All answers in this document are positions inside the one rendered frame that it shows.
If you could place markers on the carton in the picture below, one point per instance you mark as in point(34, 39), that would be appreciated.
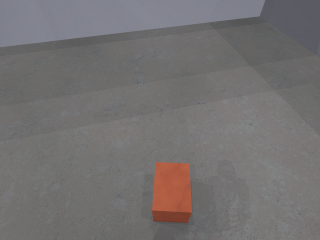
point(172, 193)

